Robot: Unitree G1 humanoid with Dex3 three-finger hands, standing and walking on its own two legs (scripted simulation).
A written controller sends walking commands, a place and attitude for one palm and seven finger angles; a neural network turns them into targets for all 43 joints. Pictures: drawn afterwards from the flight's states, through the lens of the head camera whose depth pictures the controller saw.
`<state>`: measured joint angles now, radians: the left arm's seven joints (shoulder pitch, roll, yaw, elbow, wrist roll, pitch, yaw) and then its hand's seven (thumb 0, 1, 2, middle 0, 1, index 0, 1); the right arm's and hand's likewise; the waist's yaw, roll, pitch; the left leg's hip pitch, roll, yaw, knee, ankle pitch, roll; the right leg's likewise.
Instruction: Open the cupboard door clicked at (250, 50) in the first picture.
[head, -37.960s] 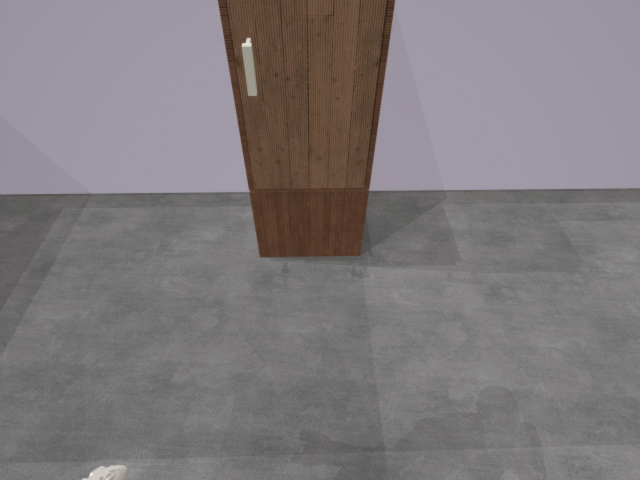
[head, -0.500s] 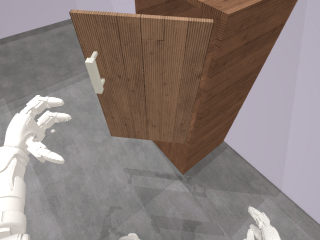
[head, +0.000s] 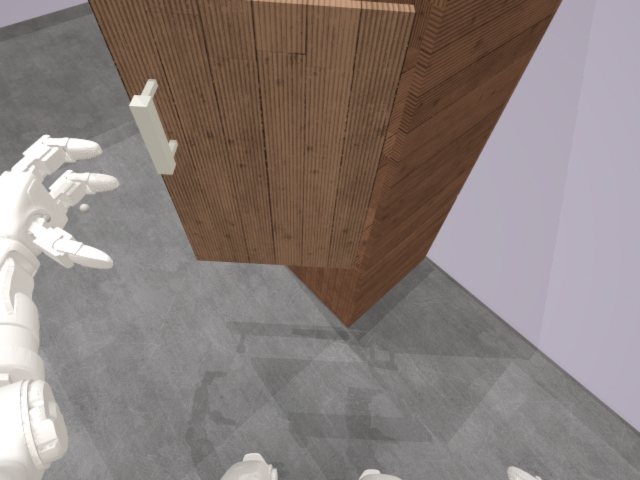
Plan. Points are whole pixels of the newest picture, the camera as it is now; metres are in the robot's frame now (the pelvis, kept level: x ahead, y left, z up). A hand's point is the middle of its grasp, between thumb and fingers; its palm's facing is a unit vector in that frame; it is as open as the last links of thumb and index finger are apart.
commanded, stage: move the hooked fingers beside the handle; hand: left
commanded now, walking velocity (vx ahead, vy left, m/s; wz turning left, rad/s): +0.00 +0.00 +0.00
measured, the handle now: (159, 128) +0.57 +0.23 +0.08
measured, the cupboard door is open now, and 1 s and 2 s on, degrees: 45 45 45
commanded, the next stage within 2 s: slide the fingers in behind the handle in 1.72 s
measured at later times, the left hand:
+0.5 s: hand (95, 161) +0.48 +0.29 +0.10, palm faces -0.03 -1.00 +0.00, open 14.0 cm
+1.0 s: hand (113, 134) +0.55 +0.29 +0.09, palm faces -0.03 -1.00 +0.00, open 14.0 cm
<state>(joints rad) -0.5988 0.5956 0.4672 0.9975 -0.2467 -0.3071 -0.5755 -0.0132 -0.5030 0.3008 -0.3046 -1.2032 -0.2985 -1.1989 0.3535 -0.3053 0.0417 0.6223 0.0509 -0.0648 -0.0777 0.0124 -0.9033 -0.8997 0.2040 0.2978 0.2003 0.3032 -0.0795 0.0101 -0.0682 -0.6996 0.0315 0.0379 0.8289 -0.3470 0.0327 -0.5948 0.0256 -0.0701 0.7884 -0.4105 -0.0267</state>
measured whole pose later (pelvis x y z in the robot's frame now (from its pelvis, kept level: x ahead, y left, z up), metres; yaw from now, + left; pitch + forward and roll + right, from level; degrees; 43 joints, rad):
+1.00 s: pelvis +0.01 +0.02 -0.02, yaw -3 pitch +24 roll -5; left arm -1.03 0.90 0.57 1.30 -0.07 -0.26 -0.55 -0.01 -0.50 0.30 -0.30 -1.20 -0.30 -1.20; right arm 0.45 -0.30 0.07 0.60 0.01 0.09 -0.05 0.01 -0.90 -0.90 0.21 0.30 0.20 0.30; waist -0.22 0.03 -0.07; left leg -0.98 0.07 0.04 0.97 -0.41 0.05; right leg -0.85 0.06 -0.06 0.86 -0.43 -0.01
